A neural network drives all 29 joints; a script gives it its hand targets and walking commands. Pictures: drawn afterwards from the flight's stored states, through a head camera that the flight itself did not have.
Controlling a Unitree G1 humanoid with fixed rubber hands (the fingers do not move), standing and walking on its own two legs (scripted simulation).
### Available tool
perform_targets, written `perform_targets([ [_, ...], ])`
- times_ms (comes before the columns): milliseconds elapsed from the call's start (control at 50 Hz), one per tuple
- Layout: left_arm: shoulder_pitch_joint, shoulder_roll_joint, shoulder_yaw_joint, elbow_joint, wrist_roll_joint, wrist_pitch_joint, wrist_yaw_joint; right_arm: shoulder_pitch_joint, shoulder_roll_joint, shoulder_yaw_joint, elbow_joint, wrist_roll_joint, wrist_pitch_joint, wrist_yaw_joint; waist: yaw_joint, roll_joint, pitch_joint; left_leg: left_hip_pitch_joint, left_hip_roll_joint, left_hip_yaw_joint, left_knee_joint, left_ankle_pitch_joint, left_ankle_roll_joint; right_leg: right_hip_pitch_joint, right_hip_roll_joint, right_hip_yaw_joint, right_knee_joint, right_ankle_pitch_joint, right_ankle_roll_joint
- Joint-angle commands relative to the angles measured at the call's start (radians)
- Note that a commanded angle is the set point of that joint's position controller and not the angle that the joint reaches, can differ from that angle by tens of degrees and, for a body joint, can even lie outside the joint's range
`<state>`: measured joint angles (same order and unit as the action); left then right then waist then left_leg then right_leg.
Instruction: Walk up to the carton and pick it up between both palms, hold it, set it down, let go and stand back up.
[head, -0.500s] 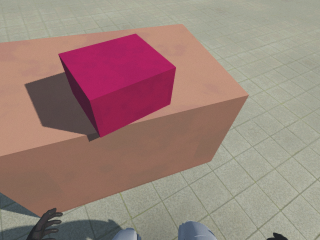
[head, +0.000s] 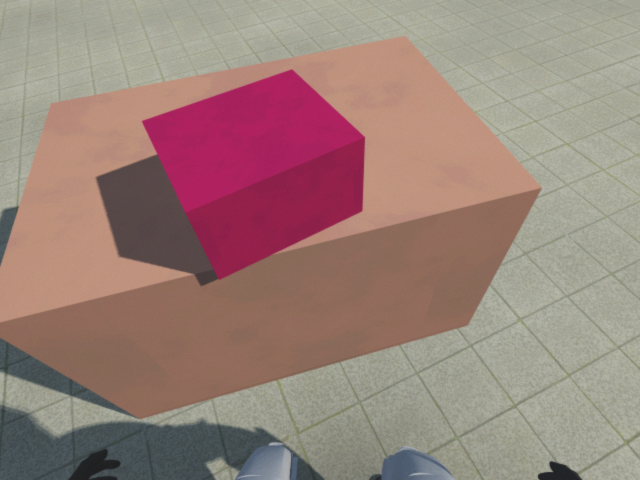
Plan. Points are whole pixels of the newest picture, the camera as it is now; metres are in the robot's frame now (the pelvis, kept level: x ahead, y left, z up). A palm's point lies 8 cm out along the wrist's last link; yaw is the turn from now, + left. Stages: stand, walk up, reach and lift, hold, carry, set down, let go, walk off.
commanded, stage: walk up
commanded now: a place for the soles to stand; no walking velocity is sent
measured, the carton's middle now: (257, 168) +0.64 +0.13 -0.02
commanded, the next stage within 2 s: none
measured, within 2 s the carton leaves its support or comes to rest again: neither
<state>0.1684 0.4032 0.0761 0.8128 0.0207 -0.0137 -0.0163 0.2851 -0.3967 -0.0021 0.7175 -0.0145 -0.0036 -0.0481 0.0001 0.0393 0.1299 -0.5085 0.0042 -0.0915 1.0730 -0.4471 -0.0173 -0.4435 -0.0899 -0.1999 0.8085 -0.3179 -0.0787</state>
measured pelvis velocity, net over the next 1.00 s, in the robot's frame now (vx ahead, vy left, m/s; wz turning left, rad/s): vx -0.04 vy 0.01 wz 0.17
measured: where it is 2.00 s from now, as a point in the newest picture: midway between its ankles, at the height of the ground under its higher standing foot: outside the picture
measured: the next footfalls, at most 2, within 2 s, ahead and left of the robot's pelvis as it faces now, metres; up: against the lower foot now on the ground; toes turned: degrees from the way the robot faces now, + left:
left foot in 0.16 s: +0.05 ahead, +0.16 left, +0.00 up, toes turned +2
right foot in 0.44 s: +0.05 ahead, -0.07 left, +0.00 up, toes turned +3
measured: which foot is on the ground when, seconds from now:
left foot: up 0.00-0.14, down 0.16-0.50, up 0.52-0.76, down 0.78-1.00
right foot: down 0.00-0.18, up 0.20-0.42, down 0.44-1.00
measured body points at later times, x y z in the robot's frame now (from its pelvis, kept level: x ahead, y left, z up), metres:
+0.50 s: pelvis -0.02 +0.01 -0.02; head +0.01 +0.05 +0.42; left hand +0.06 +0.33 -0.15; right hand +0.09 -0.30 -0.10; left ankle +0.01 +0.16 -0.70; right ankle +0.03 -0.08 -0.70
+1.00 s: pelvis -0.04 +0.01 -0.02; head -0.01 +0.03 +0.42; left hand +0.07 +0.35 -0.13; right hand +0.10 -0.28 -0.11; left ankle +0.01 +0.17 -0.70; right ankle +0.01 -0.07 -0.70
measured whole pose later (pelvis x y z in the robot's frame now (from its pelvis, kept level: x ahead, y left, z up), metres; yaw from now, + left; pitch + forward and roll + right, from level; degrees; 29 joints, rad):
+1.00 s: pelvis -0.04 +0.01 -0.02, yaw +10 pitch -4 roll +0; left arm 0.07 0.40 0.08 0.81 0.02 0.04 -0.02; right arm 0.31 -0.40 0.00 0.72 -0.03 -0.05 -0.06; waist 0.00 -0.04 0.14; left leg -0.49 -0.03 -0.10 0.98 -0.42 -0.01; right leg -0.44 -0.05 -0.13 1.00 -0.49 -0.04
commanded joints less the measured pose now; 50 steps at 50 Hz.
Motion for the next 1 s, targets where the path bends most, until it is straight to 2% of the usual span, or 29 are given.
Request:
perform_targets([
  [0, -0.058, 0.252, 0.089, -0.122, 0.007, 0.008, 0.002, 0.123, -0.239, -0.113, 0.031, -0.022, -0.013, -0.004, 0.04, -0.234, -0.141, -0.09, 0.058, 0.143, 0.021, -0.029, 0.003, 0.176, -0.333, 0.283, -0.404, -0.198, -0.142],
  [60, -0.113, 0.274, 0.09, -0.118, 0.011, 0.019, -0.004, 0.14, -0.241, -0.113, 0.034, -0.019, -0.022, 0.007, 0.019, -0.247, -0.124, 0.024, 0.049, 0.171, -0.088, -0.043, 0.017, 0.058, -0.321, 0.239, -0.358, -0.263, -0.129],
  [100, -0.16, 0.278, 0.094, -0.118, 0.009, 0.031, -0.013, 0.224, -0.241, -0.119, 0.061, -0.011, -0.035, 0.006, -0.026, -0.231, -0.172, 0.163, 0.01, 0.201, -0.248, 0.02, 0.026, 0.0, -0.286, 0.197, -0.274, -0.37, -0.09],
  [120, -0.159, 0.259, 0.089, -0.105, 0.012, 0.041, -0.014, 0.283, -0.257, -0.132, 0.083, -0.016, -0.041, 0.002, -0.055, -0.15, -0.18, 0.252, -0.001, 0.153, -0.313, -0.016, 0.039, -0.078, -0.251, 0.181, -0.128, -0.399, -0.054],
  [140, -0.162, 0.216, 0.077, -0.103, 0.008, 0.051, -0.011, 0.315, -0.293, -0.148, 0.089, -0.024, -0.047, -0.003, -0.098, 0.023, -0.131, 0.274, 0.037, -0.046, -0.455, -0.17, 0.088, -0.213, -0.171, 0.152, 0.121, -0.44, -0.013],
  [160, -0.175, 0.11, 0.043, -0.124, -0.011, 0.054, -0.009, 0.21, -0.379, -0.154, 0.04, -0.047, -0.054, -0.017, -0.082, 0.302, -0.032, 0.118, 0.244, -0.578, -0.713, -0.297, 0.176, -0.372, 0.019, 0.091, 0.362, -0.398, 0.052],
  [180, -0.261, 0.194, 0.063, -0.149, -0.009, 0.052, 0.001, 0.134, -0.43, -0.159, 0.003, -0.056, -0.061, -0.022, -0.085, 0.183, -0.014, 0.028, 0.32, -0.838, -0.838, -0.315, 0.23, -0.364, 0.032, 0.252, 0.414, -0.351, 0.054],
  [200, -0.253, 0.224, 0.066, -0.118, -0.009, 0.049, -0.001, 0.069, -0.419, -0.155, 0.005, -0.041, -0.073, -0.032, -0.036, 0.08, 0.012, 0.021, 0.307, -0.814, -0.817, -0.232, 0.227, -0.332, 0.008, 0.288, 0.435, -0.275, 0.051],
  [220, -0.21, 0.229, 0.069, -0.089, -0.003, 0.049, -0.004, 0.03, -0.392, -0.147, 0.001, -0.032, -0.078, -0.037, -0.008, 0.068, 0.002, 0.038, 0.259, -0.714, -0.749, -0.196, 0.224, -0.299, -0.009, 0.296, 0.412, -0.218, 0.048],
  [260, -0.148, 0.22, 0.076, -0.065, 0.003, 0.051, -0.01, -0.009, -0.338, -0.131, -0.009, -0.028, -0.082, -0.037, 0.002, 0.132, -0.033, 0.028, 0.182, -0.561, -0.659, -0.15, 0.195, -0.227, -0.002, 0.278, 0.36, -0.181, 0.044],
  [380, -0.106, 0.211, 0.083, -0.073, -0.007, 0.023, -0.005, 0.024, -0.326, -0.13, -0.024, -0.032, -0.085, -0.034, 0.003, 0.218, -0.122, 0.113, 0.2, -0.544, -0.526, 0.187, 0.242, -0.113, 0.045, 0.252, 0.189, -0.259, 0.032],
  [440, -0.019, 0.212, 0.089, -0.062, -0.001, 0.001, -0.002, -0.019, -0.288, -0.113, -0.034, -0.017, -0.075, -0.031, 0.059, 0.165, -0.165, -0.017, 0.129, -0.377, -0.394, 0.273, 0.185, 0.149, 0.057, 0.263, -0.114, -0.124, 0.003],
  [460, 0.009, 0.266, 0.105, -0.057, 0.013, -0.011, -0.001, -0.013, -0.252, -0.106, -0.042, -0.008, -0.075, -0.029, 0.08, 0.02, -0.192, -0.218, 0.034, -0.226, -0.228, 0.244, 0.117, 0.316, -0.083, 0.443, -0.213, -0.148, -0.048],
  [480, 0.051, 0.316, 0.118, -0.055, 0.007, -0.02, 0.0, -0.005, -0.214, -0.095, -0.043, 0.004, -0.073, -0.036, 0.102, -0.143, -0.21, -0.317, -0.083, 0.012, 0.002, 0.08, 0.058, 0.401, -0.286, 0.63, -0.384, -0.172, -0.091],
  [500, 0.04, 0.316, 0.116, -0.051, -0.001, -0.022, 0.001, -0.026, -0.247, -0.098, -0.039, -0.008, -0.066, -0.044, 0.086, -0.102, -0.155, -0.342, -0.054, 0.047, 0.068, -0.133, 0.042, 0.363, -0.38, 0.703, -0.437, -0.095, -0.112],
  [540, -0.006, 0.303, 0.107, -0.066, 0.0, -0.022, 0.007, 0.011, -0.269, -0.11, -0.013, -0.009, -0.061, -0.04, 0.043, -0.069, -0.089, -0.273, -0.014, 0.033, 0.117, -0.111, 0.047, 0.271, -0.358, 0.618, -0.403, -0.041, -0.124],
  [620, -0.02, 0.268, 0.095, -0.093, 0.003, -0.016, 0.01, 0.093, -0.255, -0.114, 0.004, -0.011, -0.065, -0.029, 0.028, -0.188, -0.128, -0.173, 0.006, 0.091, 0.074, -0.112, 0.043, 0.271, -0.304, 0.423, -0.29, 0.314, -0.132],
  [680, -0.037, 0.265, 0.092, -0.108, 0.006, -0.007, 0.005, 0.101, -0.24, -0.106, 0.005, -0.006, -0.067, -0.026, 0.027, -0.228, -0.131, -0.081, 0.016, 0.131, -0.042, -0.068, 0.048, 0.2, -0.296, 0.359, -0.25, 0.292, -0.146],
  [720, -0.107, 0.252, 0.081, -0.116, -0.002, 0.005, 0.001, 0.163, -0.234, -0.105, 0.032, -0.005, -0.077, -0.023, -0.017, -0.206, -0.146, 0.089, -0.009, 0.156, -0.233, 0.11, 0.062, 0.099, -0.229, 0.255, -0.146, 0.184, -0.097],
  [740, -0.111, 0.23, 0.073, -0.11, -0.004, 0.011, -0.001, 0.183, -0.241, -0.11, 0.038, -0.01, -0.083, -0.023, -0.026, -0.201, -0.137, 0.149, -0.025, 0.115, -0.3, 0.138, 0.076, 0.028, -0.196, 0.236, -0.079, 0.109, -0.069],
  [760, -0.1, 0.209, 0.067, -0.106, -0.005, 0.021, -0.002, 0.199, -0.287, -0.125, 0.04, -0.016, -0.088, -0.025, -0.028, -0.067, -0.125, 0.173, 0.034, -0.079, -0.415, 0.15, 0.107, -0.052, -0.136, 0.194, 0.073, -0.037, -0.03],
  [780, -0.098, 0.169, 0.059, -0.121, -0.018, 0.033, -0.003, 0.154, -0.354, -0.132, 0.025, -0.031, -0.092, -0.03, -0.017, 0.118, -0.115, 0.16, 0.192, -0.48, -0.549, 0.186, 0.197, -0.158, 0.013, 0.145, 0.261, -0.217, 0.032],
  [800, -0.14, 0.193, 0.068, -0.132, -0.023, 0.046, 0.005, 0.14, -0.398, -0.136, 0.014, -0.028, -0.09, -0.029, -0.041, 0.134, -0.142, 0.137, 0.29, -0.74, -0.664, 0.075, 0.295, -0.181, 0.055, 0.225, 0.326, -0.413, 0.042],
  [820, -0.149, 0.214, 0.069, -0.118, -0.023, 0.047, 0.006, 0.1, -0.406, -0.139, 0.017, -0.026, -0.091, -0.034, -0.021, 0.084, -0.091, 0.103, 0.289, -0.773, -0.688, -0.018, 0.307, -0.188, 0.047, 0.278, 0.353, -0.403, 0.036],
  [860, -0.122, 0.21, 0.069, -0.078, -0.022, 0.038, 0.001, 0.017, -0.358, -0.127, 0.016, -0.028, -0.088, -0.041, 0.017, 0.056, -0.039, 0.04, 0.22, -0.645, -0.623, 0.023, 0.267, -0.14, 0.034, 0.289, 0.295, -0.316, 0.024],
  [900, -0.065, 0.207, 0.076, -0.059, -0.017, 0.03, -0.002, -0.022, -0.336, -0.122, 0.001, -0.031, -0.084, -0.036, 0.034, 0.137, -0.098, 0.021, 0.188, -0.578, -0.586, 0.083, 0.246, -0.054, 0.046, 0.264, 0.23, -0.248, 0.021],
  [940, -0.017, 0.199, 0.078, -0.036, -0.014, 0.021, -0.003, -0.054, -0.322, -0.117, -0.011, -0.026, -0.08, -0.03, 0.06, 0.142, -0.141, -0.029, 0.163, -0.517, -0.541, 0.112, 0.222, 0.086, 0.069, 0.247, 0.076, -0.165, 0.014],
  [960, 0.004, 0.202, 0.08, -0.023, -0.009, 0.015, -0.002, -0.069, -0.298, -0.108, -0.01, -0.021, -0.075, -0.026, 0.076, 0.132, -0.15, -0.085, 0.135, -0.458, -0.504, 0.107, 0.189, 0.181, 0.07, 0.265, -0.03, -0.152, 0.001],
  [980, 0.004, 0.239, 0.091, -0.022, 0.005, 0.008, 0.002, -0.059, -0.265, -0.101, -0.007, -0.011, -0.071, -0.022, 0.086, 0.029, -0.147, -0.216, 0.059, -0.329, -0.382, 0.059, 0.137, 0.259, -0.024, 0.401, -0.158, -0.258, -0.021],
])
